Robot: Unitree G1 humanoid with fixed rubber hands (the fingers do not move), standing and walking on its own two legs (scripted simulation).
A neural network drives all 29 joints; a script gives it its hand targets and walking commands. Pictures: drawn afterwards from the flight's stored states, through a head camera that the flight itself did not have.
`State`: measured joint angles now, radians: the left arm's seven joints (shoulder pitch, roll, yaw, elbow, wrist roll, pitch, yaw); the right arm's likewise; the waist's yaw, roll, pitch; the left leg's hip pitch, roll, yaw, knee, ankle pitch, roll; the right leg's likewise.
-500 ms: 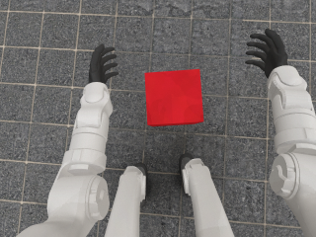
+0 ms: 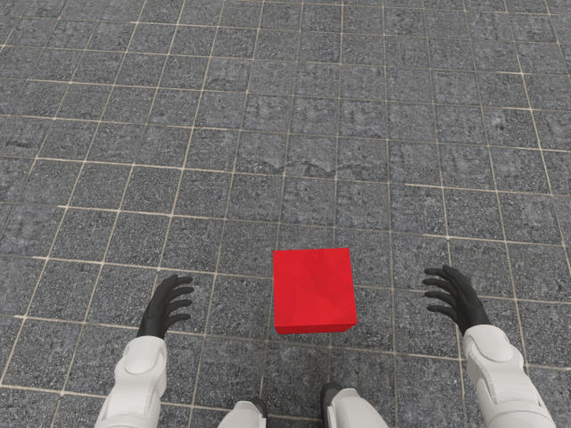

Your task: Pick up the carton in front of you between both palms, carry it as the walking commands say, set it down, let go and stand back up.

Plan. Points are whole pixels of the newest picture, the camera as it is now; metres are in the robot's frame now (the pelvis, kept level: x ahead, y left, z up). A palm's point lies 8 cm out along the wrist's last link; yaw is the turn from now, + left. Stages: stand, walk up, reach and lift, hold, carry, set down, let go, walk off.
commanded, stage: let go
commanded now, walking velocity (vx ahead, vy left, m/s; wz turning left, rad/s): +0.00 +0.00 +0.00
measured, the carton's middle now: (311, 294) +0.40 -0.05 -0.62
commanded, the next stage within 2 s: stand in 0.68 s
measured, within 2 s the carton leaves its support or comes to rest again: neither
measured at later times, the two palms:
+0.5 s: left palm (82, 403) +0.18 +0.26 -0.03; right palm (478, 392) +0.18 -0.21 -0.03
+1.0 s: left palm out of the picture +0.15 +0.30 -0.06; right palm (530, 397) +0.17 -0.28 -0.05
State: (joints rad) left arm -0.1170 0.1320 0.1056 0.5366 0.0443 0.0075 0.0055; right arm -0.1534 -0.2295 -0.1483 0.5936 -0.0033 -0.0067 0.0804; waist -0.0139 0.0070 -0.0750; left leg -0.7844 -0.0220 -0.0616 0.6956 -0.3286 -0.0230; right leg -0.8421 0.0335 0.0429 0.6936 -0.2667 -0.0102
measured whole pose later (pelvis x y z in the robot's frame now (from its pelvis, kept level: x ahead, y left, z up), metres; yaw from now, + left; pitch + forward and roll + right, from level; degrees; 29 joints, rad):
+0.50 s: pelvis +0.02 +0.03 +0.03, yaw +0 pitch -4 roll -1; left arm 0.21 0.21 0.04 0.43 0.01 0.12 -0.07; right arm 0.21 -0.22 -0.05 0.43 -0.01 0.12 0.08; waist 0.00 0.02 0.10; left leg -0.07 -0.03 -0.05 0.44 -0.30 0.02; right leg -0.12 0.01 0.06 0.42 -0.23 0.02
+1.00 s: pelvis +0.03 +0.01 +0.03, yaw +1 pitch +0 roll -1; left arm 0.18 0.32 0.05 0.75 0.04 0.02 0.02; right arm 0.21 -0.34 -0.05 0.67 -0.04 0.03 -0.01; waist 0.00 0.02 0.01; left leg -0.17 -0.01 -0.09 0.52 -0.35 -0.01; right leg -0.21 0.03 0.02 0.51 -0.29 -0.01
